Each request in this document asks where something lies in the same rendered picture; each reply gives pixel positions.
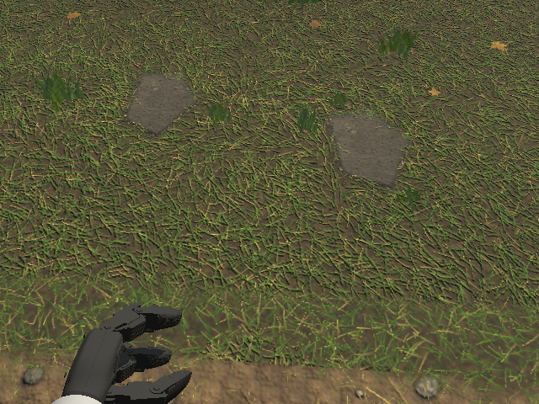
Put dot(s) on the robot left hand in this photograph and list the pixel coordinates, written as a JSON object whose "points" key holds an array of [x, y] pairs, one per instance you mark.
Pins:
{"points": [[103, 360]]}

